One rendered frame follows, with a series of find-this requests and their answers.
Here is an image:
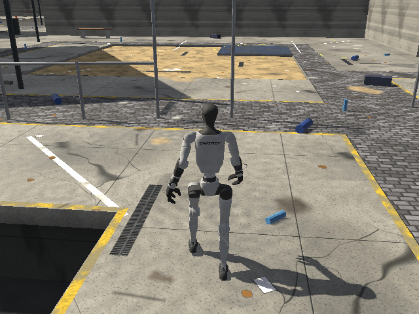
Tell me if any robot torso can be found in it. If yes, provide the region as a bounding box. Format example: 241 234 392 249
194 129 225 196

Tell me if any robot right forearm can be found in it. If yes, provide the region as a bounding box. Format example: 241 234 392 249
233 157 243 177

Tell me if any right robot hand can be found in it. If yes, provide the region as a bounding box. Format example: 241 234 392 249
228 173 243 185

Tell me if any robot left shin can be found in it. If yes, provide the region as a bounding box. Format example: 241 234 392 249
189 207 198 245

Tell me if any left robot hand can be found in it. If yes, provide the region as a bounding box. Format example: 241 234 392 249
166 186 181 204

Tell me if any robot left forearm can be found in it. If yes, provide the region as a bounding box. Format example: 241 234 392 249
168 158 184 189

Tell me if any left robot upper arm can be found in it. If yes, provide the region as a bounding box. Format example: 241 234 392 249
178 132 196 169

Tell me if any right robot upper arm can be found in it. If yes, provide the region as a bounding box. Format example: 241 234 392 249
223 131 241 166

